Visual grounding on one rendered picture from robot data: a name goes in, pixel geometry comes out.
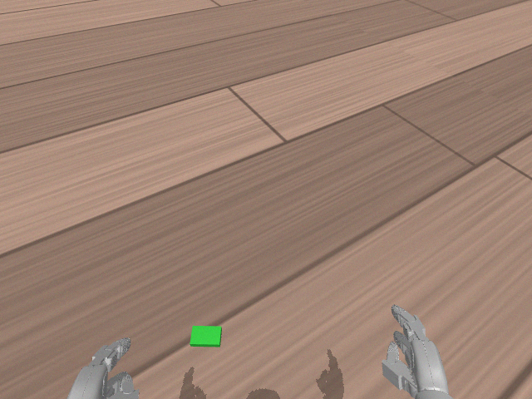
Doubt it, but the right robot hand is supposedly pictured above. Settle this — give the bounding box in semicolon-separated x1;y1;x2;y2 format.
382;305;449;398

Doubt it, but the small box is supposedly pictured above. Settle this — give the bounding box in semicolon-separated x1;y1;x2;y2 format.
190;326;222;347

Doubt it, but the left robot hand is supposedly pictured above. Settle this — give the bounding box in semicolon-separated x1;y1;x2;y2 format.
67;337;139;399

